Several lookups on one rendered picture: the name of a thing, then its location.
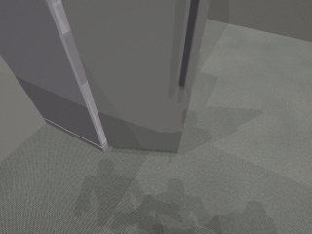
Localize handle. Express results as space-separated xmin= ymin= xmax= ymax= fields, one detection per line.
xmin=178 ymin=0 xmax=199 ymax=87

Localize fridge door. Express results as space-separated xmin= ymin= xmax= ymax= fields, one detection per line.
xmin=61 ymin=0 xmax=211 ymax=151

